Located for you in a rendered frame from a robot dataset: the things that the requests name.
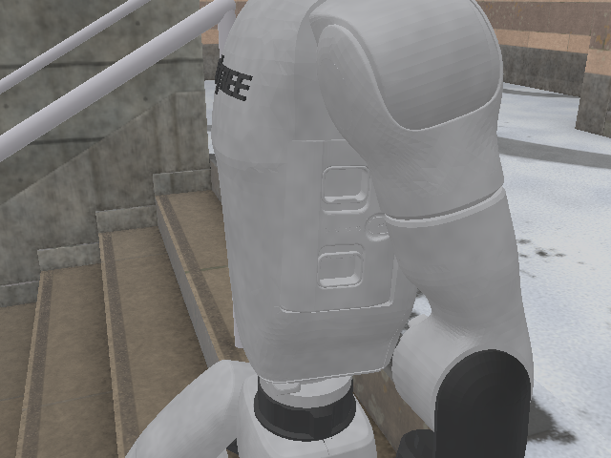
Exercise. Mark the left robot forearm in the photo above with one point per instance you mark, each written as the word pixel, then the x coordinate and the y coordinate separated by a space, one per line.
pixel 481 411

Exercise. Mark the robot torso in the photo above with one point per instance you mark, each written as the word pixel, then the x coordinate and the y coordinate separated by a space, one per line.
pixel 318 293

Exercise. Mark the robot right thigh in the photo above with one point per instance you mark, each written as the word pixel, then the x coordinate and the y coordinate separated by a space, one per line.
pixel 200 422

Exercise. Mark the robot left upper arm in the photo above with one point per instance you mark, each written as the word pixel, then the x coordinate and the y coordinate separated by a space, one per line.
pixel 415 87

